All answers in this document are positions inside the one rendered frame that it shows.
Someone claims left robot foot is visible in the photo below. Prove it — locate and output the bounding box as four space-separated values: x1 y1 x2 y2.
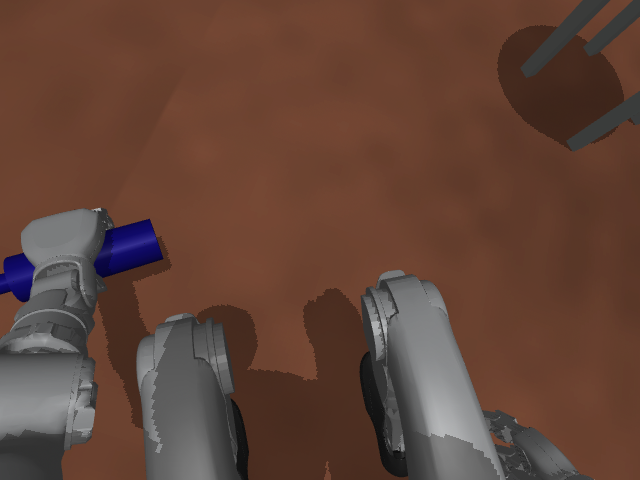
231 399 249 480

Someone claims left robot hand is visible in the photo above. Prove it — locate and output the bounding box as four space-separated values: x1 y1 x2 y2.
21 208 115 294

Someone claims left robot arm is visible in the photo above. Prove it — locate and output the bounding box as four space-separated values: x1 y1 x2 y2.
0 256 98 480

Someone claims right robot foot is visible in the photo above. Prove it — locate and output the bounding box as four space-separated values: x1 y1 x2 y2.
360 351 408 477

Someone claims bottle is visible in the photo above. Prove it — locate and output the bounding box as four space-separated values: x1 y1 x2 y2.
0 219 163 302

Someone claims right robot hand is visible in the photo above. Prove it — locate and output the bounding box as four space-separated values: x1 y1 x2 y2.
482 410 580 480

